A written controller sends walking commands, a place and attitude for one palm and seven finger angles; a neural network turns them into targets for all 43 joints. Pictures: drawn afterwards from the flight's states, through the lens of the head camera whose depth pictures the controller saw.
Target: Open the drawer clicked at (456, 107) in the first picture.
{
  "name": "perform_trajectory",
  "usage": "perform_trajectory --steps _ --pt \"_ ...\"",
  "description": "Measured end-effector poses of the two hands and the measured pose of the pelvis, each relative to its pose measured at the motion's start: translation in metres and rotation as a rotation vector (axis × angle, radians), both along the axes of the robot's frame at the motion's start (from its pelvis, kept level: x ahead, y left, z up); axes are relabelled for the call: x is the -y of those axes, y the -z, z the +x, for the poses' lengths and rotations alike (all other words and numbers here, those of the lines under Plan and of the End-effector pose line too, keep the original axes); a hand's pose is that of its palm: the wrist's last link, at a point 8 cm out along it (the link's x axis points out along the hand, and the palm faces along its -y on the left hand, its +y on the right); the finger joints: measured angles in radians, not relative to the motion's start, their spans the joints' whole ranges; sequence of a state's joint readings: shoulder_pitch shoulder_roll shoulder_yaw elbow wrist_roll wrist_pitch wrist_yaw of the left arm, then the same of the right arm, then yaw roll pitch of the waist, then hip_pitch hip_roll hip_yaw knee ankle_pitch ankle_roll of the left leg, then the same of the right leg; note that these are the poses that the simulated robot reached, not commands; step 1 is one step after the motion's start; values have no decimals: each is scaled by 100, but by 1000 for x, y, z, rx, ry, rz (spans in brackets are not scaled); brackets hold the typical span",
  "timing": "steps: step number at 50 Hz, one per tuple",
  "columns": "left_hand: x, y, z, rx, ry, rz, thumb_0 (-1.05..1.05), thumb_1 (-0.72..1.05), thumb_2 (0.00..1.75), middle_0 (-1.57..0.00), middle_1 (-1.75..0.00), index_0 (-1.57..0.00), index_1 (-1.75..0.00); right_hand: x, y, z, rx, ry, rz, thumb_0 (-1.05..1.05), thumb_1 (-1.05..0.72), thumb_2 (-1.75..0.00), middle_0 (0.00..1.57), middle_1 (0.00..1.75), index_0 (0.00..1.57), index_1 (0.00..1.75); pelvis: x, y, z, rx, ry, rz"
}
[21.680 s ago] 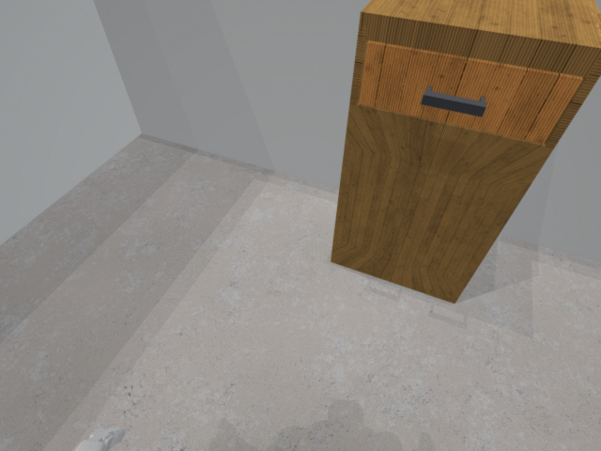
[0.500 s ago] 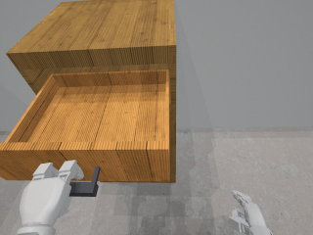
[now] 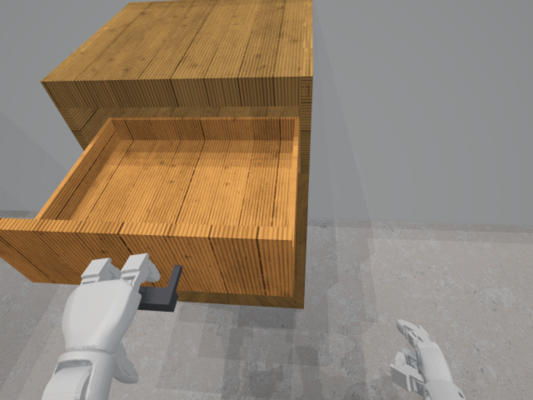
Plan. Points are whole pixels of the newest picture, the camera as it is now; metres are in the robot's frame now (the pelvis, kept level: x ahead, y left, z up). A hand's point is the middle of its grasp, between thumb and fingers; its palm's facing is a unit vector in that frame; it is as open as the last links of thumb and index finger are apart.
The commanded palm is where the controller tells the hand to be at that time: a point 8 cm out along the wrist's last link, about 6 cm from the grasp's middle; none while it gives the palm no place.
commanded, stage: lift the hand off the handle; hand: left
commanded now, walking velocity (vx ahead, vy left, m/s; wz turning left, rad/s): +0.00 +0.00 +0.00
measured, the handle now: (132, 283) +0.24 +0.25 +0.06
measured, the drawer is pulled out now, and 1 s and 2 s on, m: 0.30 0.30 0.30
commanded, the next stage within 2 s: draw the hand back to the body in 1.48 s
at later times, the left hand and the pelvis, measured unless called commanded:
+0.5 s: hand (119, 309) +0.20 +0.24 +0.06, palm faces +0.05 -0.07 -1.00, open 13.2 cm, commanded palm +0.18 +0.24 +0.14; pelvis -0.01 +0.00 +0.01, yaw +0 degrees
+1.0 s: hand (94, 277) +0.21 +0.25 +0.14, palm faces +0.12 -0.06 -0.99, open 13.2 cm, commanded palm +0.18 +0.24 +0.21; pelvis -0.01 +0.01 +0.02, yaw +1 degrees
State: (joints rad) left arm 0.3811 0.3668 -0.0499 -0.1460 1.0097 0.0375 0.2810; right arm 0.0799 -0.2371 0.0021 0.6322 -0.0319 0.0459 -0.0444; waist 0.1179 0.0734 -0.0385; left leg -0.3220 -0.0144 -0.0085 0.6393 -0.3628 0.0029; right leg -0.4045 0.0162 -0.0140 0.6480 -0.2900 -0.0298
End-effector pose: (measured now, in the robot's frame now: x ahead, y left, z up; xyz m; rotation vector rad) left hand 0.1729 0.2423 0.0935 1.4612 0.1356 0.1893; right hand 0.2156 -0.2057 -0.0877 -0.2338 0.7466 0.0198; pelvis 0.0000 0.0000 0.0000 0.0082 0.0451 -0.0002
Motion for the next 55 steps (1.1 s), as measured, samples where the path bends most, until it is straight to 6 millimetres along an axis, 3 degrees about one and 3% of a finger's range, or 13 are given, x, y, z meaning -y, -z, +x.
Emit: perform_trajectory --steps 21,31,40,49,55 --pt "-3 -11 5 -19 53 36 0 -49 30 -34 -121 -43 -124 -10 3 -11 -7 12 15 1 -90 -90 20 30 20 30 -3 -4 -8 33 -7 1" --pt "1 -49 5 61 89 44 0 -49 30 -39 -123 -43 -124 -18 -8 -1 24 -7 33 1 -90 -90 20 30 20 30 -7 -10 -5 61 -5 -1" --pt "-2 -64 7 18 95 38 0 -49 30 -39 -123 -45 -125 -26 -18 10 34 -31 44 1 -90 -90 20 30 20 30 -7 -15 -5 91 -10 -2" --pt "-4 -94 7 72 105 44 0 -49 30 -42 -125 -44 -125 -30 -24 16 52 -58 53 1 -90 -90 20 30 20 30 -6 -18 -6 110 -18 -5" --pt "-5 -131 15 178 99 86 0 -49 30 -38 -123 -38 -123 -31 -24 15 41 -70 67 1 -90 -90 20 30 20 30 -6 -19 -8 116 -22 -3"
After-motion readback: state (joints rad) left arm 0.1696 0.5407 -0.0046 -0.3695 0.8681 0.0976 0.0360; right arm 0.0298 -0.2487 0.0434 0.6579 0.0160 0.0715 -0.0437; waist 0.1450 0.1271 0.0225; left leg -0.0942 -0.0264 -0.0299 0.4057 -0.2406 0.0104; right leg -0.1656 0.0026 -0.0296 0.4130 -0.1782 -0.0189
